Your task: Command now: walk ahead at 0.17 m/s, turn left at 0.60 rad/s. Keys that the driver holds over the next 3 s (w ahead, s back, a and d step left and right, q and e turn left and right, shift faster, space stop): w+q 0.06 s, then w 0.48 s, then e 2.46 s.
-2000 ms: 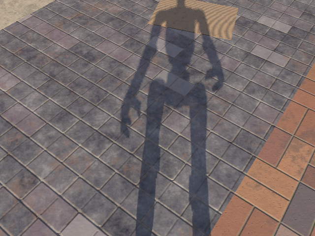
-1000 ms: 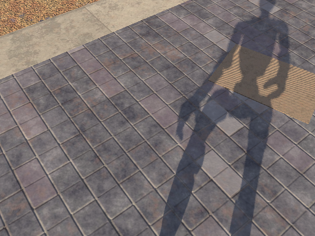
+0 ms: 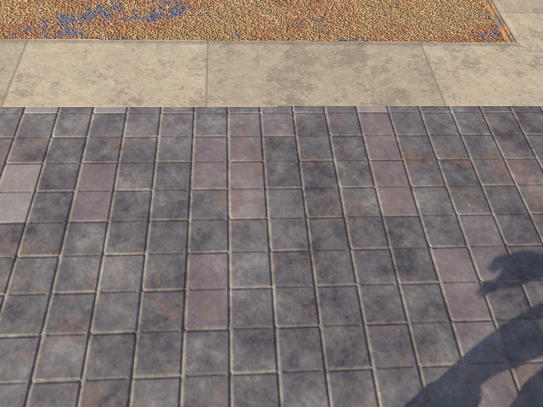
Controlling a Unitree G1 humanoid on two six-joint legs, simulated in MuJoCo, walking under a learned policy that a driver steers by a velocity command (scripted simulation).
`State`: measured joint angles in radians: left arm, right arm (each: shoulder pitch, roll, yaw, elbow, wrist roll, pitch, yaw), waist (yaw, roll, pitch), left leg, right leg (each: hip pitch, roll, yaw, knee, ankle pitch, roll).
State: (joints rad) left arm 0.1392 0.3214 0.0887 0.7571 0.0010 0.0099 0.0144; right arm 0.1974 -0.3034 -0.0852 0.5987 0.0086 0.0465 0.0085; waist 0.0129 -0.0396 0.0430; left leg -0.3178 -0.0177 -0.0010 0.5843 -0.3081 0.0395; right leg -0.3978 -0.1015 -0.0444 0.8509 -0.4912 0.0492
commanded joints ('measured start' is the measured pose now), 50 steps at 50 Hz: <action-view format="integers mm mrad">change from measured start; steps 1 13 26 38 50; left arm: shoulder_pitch -124 -143 216 187 210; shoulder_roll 134 59 121 157 122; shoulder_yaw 34 0 6 12 14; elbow -134 -93 -25 3 -64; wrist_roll -21 -16 -9 -29 -25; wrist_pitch -44 -102 -116 -53 46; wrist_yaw -7 -45 -46 6 26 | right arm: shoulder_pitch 126 151 96 -115 -110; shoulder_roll -185 -166 -130 -40 -81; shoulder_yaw -49 -24 4 21 5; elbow -31 29 12 -14 -7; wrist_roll -5 3 28 -10 -28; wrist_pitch -62 -102 -129 -124 -72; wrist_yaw -1 -23 -14 -6 -25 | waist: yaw -73 -85 59 29 16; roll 214 174 -84 -61 175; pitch -66 1 -81 -75 -144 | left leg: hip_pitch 278 186 -509 -166 140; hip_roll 314 217 58 -4 293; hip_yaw -541 -304 -124 -34 -223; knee -378 -406 648 9 -267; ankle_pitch -312 -19 -130 315 393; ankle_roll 242 177 -2 -94 184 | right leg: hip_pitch -420 -183 520 261 -160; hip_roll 32 63 -232 -41 62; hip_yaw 112 70 581 204 118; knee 264 -239 -609 -530 359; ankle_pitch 4 405 -48 892 -20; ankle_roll -45 -4 -293 -223 52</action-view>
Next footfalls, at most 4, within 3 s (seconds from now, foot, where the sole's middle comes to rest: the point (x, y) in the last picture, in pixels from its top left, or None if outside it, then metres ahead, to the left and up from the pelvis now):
0.44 right None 0.26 -0.12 -0.77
0.88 left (224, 392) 0.49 0.11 -0.77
1.28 right None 0.39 -0.13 -0.77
1.76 left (243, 395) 0.48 0.07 -0.77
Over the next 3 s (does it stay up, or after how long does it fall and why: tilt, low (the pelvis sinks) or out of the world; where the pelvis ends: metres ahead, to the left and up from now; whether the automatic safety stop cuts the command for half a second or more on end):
stays up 0.36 -0.04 0.01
